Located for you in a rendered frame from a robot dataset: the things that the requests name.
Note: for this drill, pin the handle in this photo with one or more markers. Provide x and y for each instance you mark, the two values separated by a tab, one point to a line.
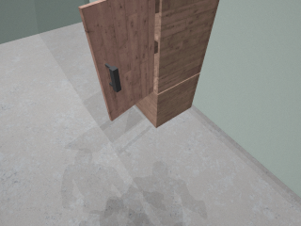
114	74

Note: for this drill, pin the cupboard door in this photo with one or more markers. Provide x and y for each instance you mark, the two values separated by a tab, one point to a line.
121	33

